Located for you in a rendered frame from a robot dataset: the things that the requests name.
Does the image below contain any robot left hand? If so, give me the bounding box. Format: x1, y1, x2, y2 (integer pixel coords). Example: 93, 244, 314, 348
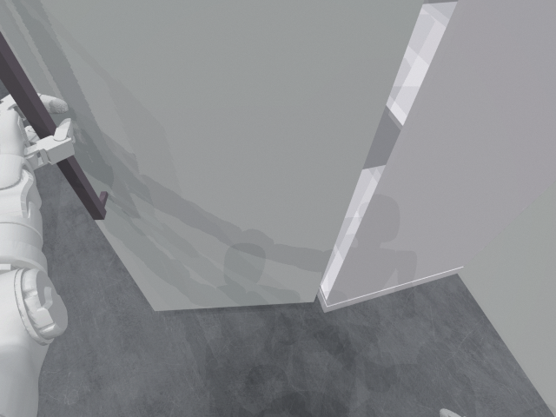
0, 93, 76, 171

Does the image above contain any left robot upper arm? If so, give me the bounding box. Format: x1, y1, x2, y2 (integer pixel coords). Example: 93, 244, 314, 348
0, 268, 68, 417

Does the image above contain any fridge door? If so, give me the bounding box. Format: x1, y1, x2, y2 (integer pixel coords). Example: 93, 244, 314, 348
0, 0, 424, 311

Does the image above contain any handle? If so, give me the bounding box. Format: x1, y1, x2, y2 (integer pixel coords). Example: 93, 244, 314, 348
0, 31, 108, 220

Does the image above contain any left robot forearm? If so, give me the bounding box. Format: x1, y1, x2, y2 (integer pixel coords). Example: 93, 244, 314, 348
0, 154, 48, 275

